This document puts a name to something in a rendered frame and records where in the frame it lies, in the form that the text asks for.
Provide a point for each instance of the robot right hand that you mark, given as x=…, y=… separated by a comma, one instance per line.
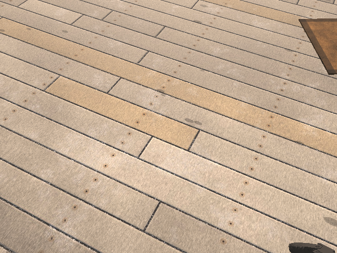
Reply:
x=299, y=247

